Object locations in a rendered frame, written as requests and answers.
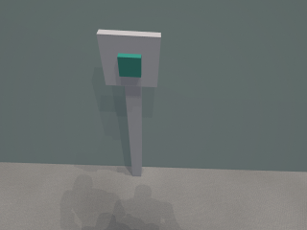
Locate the panel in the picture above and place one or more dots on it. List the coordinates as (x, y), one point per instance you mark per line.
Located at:
(147, 44)

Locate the button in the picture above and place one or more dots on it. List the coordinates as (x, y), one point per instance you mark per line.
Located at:
(129, 65)

